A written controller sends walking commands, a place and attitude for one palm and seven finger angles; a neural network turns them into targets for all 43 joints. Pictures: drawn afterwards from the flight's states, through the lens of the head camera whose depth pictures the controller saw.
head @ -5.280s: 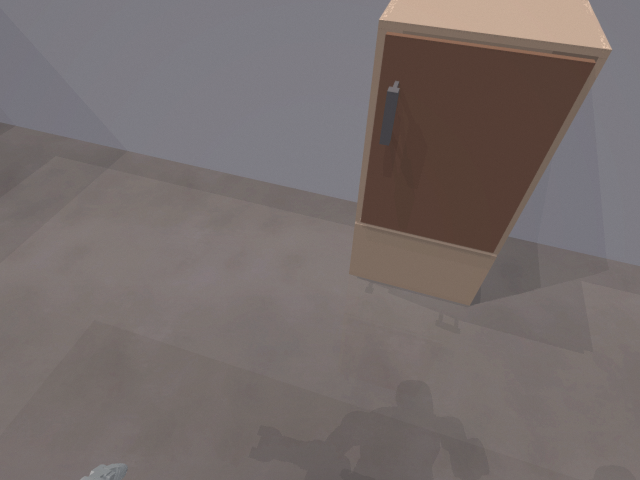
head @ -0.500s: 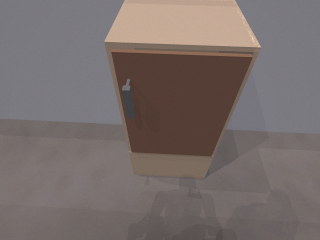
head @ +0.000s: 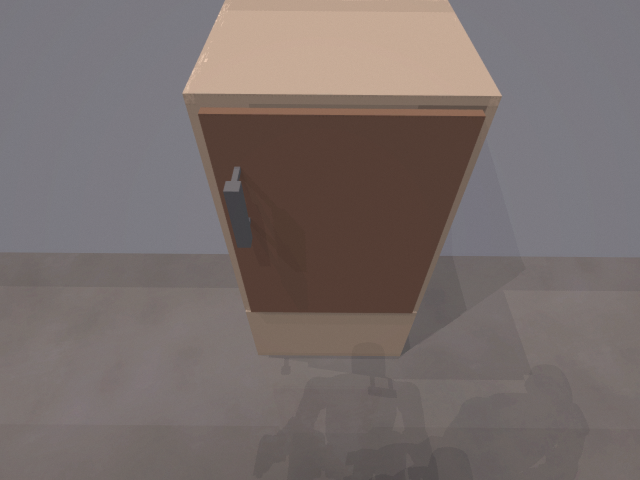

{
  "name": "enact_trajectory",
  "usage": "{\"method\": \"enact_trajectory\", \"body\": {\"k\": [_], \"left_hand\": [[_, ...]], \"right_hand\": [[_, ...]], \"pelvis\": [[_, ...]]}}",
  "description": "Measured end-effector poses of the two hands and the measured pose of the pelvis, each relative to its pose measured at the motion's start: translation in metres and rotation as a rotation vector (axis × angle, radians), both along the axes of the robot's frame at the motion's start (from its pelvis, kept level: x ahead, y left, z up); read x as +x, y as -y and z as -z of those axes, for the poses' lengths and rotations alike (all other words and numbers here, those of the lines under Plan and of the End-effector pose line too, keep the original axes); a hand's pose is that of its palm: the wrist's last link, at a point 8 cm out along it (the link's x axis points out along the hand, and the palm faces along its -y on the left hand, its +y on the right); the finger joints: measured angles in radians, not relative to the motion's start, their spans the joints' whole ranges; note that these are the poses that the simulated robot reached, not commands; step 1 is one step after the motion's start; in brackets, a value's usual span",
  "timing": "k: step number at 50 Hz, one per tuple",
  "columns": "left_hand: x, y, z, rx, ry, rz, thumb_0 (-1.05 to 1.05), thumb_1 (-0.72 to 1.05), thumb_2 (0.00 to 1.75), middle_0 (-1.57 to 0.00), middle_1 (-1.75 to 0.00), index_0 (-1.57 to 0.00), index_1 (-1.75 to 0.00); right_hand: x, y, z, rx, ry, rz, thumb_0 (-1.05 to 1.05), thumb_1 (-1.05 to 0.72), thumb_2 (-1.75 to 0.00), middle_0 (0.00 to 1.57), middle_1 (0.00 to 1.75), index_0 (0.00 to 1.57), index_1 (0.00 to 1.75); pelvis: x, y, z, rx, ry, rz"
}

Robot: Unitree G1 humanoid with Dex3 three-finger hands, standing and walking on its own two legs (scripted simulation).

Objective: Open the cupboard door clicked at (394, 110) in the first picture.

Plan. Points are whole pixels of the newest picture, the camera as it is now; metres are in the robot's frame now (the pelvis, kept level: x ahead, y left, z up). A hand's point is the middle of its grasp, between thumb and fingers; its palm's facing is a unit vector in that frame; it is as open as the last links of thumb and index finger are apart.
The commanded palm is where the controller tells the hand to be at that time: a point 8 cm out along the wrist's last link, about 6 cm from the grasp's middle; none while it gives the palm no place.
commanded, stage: come to a stop and stand still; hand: left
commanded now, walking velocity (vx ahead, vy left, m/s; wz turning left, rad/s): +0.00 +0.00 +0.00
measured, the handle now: (240, 207) +0.54 +0.17 -0.02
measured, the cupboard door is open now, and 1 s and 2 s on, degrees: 0 0 0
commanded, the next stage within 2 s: look again from close up in 0.86 s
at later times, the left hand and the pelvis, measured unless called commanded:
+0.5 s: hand out of the picture +0.01 +0.14 -0.17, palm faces +0.04 -0.98 -0.21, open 7.3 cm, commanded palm none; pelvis +0.00 -0.04 +0.00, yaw +1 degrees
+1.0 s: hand out of the picture -0.01 +0.13 -0.17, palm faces +0.06 -0.98 -0.19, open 7.3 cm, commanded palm none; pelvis -0.01 -0.05 +0.01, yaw +2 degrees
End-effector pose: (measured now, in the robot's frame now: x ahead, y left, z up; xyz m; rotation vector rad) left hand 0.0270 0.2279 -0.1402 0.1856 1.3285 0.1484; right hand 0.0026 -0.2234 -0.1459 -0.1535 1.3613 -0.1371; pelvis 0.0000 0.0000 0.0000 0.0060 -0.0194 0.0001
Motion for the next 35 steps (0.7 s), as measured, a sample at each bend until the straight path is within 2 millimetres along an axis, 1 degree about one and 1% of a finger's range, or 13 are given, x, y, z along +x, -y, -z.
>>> {"method": "enact_trajectory", "body": {"k": [8, 20, 28, 35], "left_hand": [[-0.003, 0.014, -0.001, 0.004, -0.017, -0.009, 0.01, 0.92, 0.9, -0.2, -0.3, -0.2, -0.3], [-0.015, 0.035, -0.001, -0.003, -0.026, -0.037, 0.01, 0.92, 0.9, -0.2, -0.3, -0.2, -0.3], [-0.025, 0.045, 0.0, -0.014, -0.028, -0.048, 0.01, 0.92, 0.9, -0.2, -0.3, -0.2, -0.3], [-0.032, 0.049, 0.001, -0.022, -0.025, -0.056, 0.01, 0.92, 0.9, -0.2, -0.3, -0.2, -0.3]], "right_hand": [[-0.004, 0.01, 0.002, 0.013, -0.029, 0.012, 0.0, -0.91, -0.9, 0.2, 0.3, 0.2, 0.3], [0.007, 0.032, -0.001, 0.002, -0.013, -0.005, 0.0, -0.91, -0.9, 0.2, 0.29, 0.2, 0.3], [0.011, 0.043, -0.004, -0.008, 0.001, -0.017, 0.0, -0.91, -0.9, 0.2, 0.29, 0.2, 0.3], [0.006, 0.046, -0.007, -0.011, -0.001, -0.026, 0.0, -0.91, -0.9, 0.2, 0.29, 0.2, 0.3]], "pelvis": [[0.003, 0.015, -0.001, 0.0, -0.004, -0.004], [0.003, 0.034, -0.002, -0.002, -0.002, -0.017], [-0.001, 0.043, -0.004, -0.004, 0.001, -0.023], [-0.006, 0.047, -0.005, -0.005, 0.005, -0.03]]}}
